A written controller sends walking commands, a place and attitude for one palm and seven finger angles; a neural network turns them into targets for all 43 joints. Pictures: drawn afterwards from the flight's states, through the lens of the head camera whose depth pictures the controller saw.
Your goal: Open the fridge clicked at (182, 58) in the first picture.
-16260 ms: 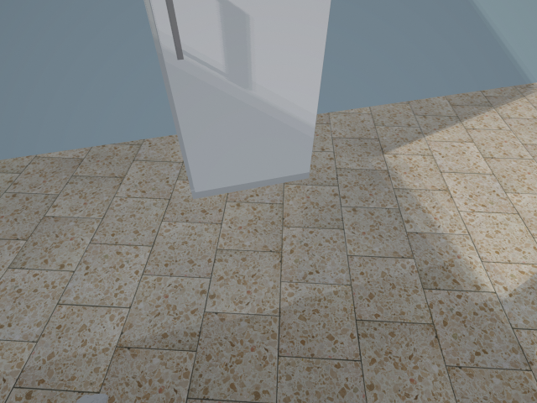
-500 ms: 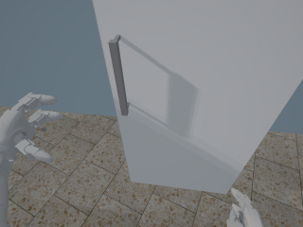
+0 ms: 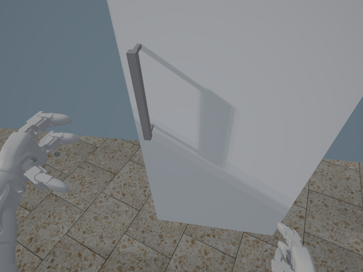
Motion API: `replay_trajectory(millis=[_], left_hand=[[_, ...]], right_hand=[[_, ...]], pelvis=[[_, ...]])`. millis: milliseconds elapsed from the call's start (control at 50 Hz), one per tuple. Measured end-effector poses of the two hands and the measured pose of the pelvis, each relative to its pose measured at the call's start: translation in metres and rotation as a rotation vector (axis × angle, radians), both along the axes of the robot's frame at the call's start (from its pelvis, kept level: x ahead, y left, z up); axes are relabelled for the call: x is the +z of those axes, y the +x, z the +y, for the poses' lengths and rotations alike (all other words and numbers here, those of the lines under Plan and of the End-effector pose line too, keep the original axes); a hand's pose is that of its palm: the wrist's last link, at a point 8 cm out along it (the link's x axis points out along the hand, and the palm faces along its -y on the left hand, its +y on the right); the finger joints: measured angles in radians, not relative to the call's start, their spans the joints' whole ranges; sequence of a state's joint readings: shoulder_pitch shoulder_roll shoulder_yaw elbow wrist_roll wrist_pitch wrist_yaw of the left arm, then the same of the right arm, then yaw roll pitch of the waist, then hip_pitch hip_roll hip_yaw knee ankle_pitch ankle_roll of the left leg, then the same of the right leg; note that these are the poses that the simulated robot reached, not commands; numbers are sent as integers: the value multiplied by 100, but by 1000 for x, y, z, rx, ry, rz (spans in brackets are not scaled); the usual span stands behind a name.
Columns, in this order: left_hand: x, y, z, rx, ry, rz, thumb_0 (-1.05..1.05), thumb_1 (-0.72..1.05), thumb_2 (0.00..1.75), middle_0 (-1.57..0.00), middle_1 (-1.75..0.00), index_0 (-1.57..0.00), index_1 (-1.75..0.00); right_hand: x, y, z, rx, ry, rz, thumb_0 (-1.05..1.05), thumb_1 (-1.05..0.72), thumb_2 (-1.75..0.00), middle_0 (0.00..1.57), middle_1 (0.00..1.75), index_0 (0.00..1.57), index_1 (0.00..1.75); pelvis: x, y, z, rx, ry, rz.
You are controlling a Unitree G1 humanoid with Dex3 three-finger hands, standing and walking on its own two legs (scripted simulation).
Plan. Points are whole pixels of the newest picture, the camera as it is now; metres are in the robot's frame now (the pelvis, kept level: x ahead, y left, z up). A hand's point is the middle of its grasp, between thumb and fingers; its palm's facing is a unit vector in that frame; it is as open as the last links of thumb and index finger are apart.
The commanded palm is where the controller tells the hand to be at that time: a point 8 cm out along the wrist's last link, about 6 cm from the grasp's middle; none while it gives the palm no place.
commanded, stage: move the hooked fingers beside the handle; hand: left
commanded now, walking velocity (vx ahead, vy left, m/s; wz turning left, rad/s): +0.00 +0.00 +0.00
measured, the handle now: (143, 97) +0.51 +0.16 +0.14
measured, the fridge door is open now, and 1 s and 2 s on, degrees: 0 0 0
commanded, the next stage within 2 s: none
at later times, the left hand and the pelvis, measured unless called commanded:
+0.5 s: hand (78, 135) +0.33 +0.26 +0.16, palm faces -0.01 -1.00 -0.03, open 14.0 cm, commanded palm +0.31 +0.30 +0.16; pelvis +0.00 +0.01 +0.00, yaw -1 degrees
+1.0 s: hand (97, 118) +0.39 +0.24 +0.16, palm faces -0.03 -1.00 +0.00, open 14.0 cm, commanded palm +0.38 +0.29 +0.16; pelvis +0.00 +0.01 +0.00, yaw -1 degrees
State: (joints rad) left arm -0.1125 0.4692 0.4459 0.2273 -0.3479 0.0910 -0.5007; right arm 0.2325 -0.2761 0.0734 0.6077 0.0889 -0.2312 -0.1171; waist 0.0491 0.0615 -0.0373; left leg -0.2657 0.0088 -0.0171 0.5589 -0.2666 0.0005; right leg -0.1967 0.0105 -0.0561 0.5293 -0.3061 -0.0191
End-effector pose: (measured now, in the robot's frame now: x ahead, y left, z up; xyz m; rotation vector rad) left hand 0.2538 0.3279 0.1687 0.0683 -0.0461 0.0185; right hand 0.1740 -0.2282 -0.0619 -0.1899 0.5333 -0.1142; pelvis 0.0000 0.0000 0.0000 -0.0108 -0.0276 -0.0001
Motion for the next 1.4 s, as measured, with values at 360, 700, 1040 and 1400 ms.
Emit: replay_trajectory(millis=[360, 700, 1040, 1400], left_hand=[[-4, 47, -11, -27, -31, 19, -1, -50, 30, -30, -120, -30, -120], [-4, 75, -25, -43, -47, 11, -1, -50, 30, -30, -120, -30, -120], [-8, 127, -33, -48, -66, 52, -1, -50, 30, -30, -120, -30, -120], [-14, 169, -37, -59, -81, 52, -1, -50, 30, -29, -120, -30, -120]], right_hand=[[-8, -25, -3, -56, -9, 71, 1, -90, -90, 20, 30, 20, 30], [-12, -33, 0, -80, -16, 120, 1, -90, -90, 20, 30, 20, 30], [-25, -62, -11, -124, -42, 248, 1, -90, -90, 20, 30, 20, 30], [-38, -110, -25, -203, -66, 425, 1, -90, -90, 20, 30, 20, 30]], pelvis=[[0, -1, 6, -14, 2, 17], [1, 0, 13, -21, 2, 30], [-1, 1, 13, -21, -1, 73], [-4, 6, 15, -31, -6, 125]])
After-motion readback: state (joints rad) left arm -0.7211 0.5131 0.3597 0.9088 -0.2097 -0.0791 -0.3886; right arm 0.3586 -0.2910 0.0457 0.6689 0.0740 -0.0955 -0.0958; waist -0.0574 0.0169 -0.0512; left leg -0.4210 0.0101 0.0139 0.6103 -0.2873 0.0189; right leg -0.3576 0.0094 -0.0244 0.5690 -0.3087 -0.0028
